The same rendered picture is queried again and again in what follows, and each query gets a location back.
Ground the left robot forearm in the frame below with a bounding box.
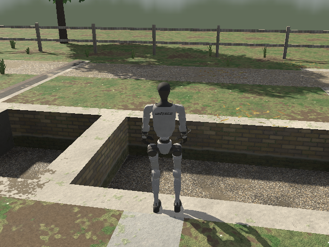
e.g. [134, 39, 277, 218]
[141, 125, 148, 138]

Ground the robot left shin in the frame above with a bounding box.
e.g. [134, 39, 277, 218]
[152, 170, 159, 206]

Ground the right robot forearm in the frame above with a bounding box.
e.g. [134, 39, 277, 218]
[181, 125, 188, 138]

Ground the robot left hand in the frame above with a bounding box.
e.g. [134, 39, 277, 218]
[142, 136, 154, 145]

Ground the robot left upper arm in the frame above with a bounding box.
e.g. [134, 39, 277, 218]
[142, 104, 153, 132]

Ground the robot right hand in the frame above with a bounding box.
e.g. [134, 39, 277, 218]
[175, 135, 187, 144]

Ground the humanoid robot head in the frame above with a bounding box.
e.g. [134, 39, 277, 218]
[155, 82, 172, 107]

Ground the robot right upper arm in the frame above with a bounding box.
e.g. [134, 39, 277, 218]
[175, 104, 187, 132]

